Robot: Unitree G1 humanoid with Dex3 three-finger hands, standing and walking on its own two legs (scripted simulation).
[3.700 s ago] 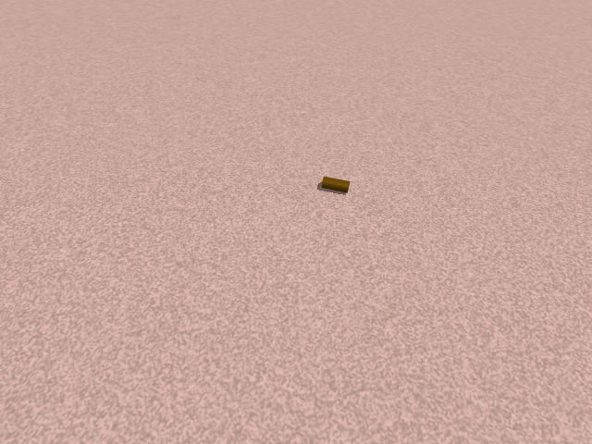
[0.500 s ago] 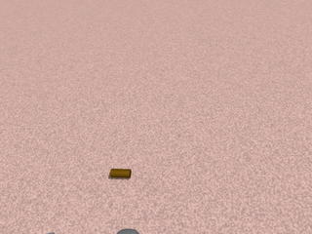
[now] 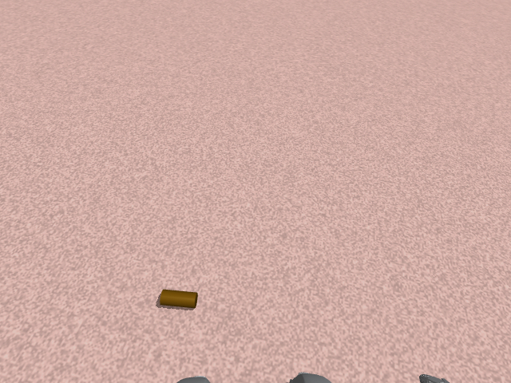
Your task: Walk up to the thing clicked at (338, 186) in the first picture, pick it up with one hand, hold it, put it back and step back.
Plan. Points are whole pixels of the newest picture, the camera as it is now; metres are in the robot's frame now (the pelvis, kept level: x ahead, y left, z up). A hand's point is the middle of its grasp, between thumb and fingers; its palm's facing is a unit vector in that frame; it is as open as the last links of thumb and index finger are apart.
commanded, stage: walk up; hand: left
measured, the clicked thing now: (179, 298) +0.49 +0.27 -0.73
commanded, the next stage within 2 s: stand in 1.48 s
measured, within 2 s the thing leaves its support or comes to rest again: neither
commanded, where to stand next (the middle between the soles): +0.10 +0.01 m, yaw +0 degrees
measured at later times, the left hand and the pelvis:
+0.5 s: hand (103, 382) +0.14 +0.25 -0.13, palm faces -0.03 -0.93 -0.36, open 7.4 cm; pelvis +0.04 +0.00 +0.01, yaw +0 degrees
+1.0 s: hand out of the picture +0.12 +0.26 -0.13, palm faces -0.02 -0.94 -0.34, open 7.4 cm; pelvis +0.05 +0.00 +0.02, yaw +0 degrees
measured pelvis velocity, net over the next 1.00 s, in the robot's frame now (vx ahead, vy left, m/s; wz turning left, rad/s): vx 0.05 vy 0.00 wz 0.00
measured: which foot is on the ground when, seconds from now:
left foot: down 0.00-1.00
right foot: up 0.00-0.08, down 0.10-1.00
